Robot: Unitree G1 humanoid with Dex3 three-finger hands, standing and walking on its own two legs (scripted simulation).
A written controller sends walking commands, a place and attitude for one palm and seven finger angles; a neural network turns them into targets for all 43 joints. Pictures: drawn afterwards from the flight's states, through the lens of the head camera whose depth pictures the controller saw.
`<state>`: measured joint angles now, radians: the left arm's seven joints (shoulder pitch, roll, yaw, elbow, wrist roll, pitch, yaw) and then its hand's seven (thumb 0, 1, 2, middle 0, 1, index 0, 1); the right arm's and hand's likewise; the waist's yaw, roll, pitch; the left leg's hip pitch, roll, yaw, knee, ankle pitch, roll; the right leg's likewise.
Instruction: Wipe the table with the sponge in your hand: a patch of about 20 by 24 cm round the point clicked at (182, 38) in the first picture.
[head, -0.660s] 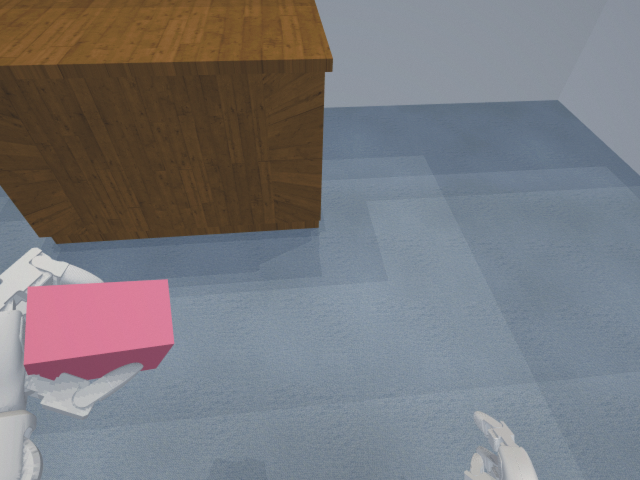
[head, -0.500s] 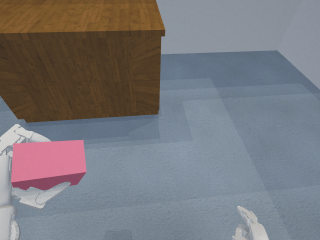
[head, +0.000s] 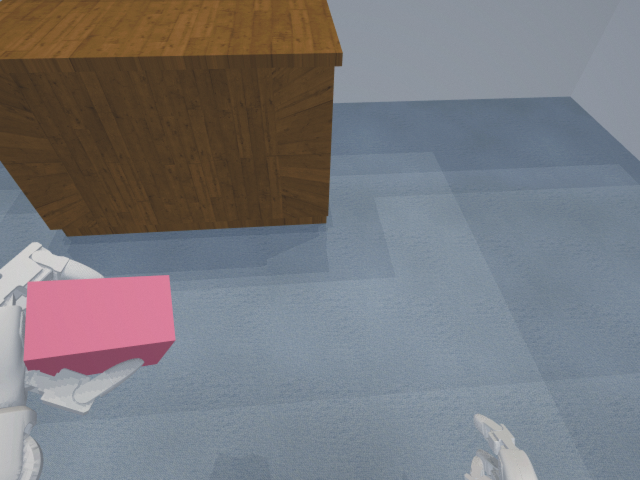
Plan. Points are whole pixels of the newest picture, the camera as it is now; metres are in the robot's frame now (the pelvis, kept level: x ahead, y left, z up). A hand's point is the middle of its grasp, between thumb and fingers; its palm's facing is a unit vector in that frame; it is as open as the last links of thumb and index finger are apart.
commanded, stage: walk to a spot facing it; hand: left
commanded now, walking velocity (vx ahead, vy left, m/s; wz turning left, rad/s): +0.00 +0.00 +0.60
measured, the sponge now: (121, 326) +0.23 +0.21 +0.15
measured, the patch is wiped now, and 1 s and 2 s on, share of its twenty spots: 0.00 0.00 0.00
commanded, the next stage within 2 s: none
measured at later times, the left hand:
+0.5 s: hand (35, 419) +0.14 +0.23 +0.17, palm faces +0.51 -0.72 -0.46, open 10.5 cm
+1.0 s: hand out of the picture +0.08 +0.31 +0.17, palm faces +0.77 -0.51 -0.38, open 10.5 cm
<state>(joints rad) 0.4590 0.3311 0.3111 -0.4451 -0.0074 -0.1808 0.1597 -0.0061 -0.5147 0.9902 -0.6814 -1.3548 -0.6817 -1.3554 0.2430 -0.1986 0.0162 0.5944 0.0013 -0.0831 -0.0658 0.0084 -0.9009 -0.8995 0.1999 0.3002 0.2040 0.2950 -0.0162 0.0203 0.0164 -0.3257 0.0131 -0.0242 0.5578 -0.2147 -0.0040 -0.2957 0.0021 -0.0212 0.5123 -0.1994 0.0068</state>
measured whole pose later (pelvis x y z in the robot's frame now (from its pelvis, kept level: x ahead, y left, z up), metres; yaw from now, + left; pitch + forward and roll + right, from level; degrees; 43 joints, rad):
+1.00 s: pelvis +0.01 -0.01 -0.01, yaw +30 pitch -2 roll +1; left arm 0.41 0.40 0.36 -0.52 -0.01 -0.16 0.17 -0.01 -0.51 0.99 -0.68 -1.36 -0.68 -1.36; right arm 0.17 -0.11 0.02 0.57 0.01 -0.07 -0.04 0.01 -0.90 -0.90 0.20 0.30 0.20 0.29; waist -0.01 -0.07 0.04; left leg -0.26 0.04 0.12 0.60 -0.31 0.02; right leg -0.54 -0.12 -0.08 1.28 -0.46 0.04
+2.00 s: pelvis +0.26 +0.07 +0.00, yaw +43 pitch +0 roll +0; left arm 0.52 0.39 0.38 -0.57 -0.02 -0.24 0.15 -0.01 -0.52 1.00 -0.69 -1.36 -0.69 -1.36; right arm 0.23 -0.10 0.04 0.61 0.00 -0.11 -0.04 0.01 -0.90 -0.90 0.20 0.30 0.21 0.30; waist 0.03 0.05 0.05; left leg -0.20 0.11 0.09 0.51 -0.30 -0.05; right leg -0.43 -0.10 -0.16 0.71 -0.32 0.05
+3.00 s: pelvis +0.50 +0.21 -0.01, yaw +61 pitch -2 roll +1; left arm 0.37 0.29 0.33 -0.36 -0.01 -0.17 0.14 -0.01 -0.52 1.00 -0.68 -1.36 -0.68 -1.36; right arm 0.17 -0.24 -0.02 0.69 0.00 -0.05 -0.06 0.01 -0.90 -0.90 0.20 0.30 0.21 0.30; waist 0.03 0.07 0.06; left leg -0.48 0.05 0.02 1.25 -0.42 -0.02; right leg -0.30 -0.13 -0.23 0.66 -0.31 -0.03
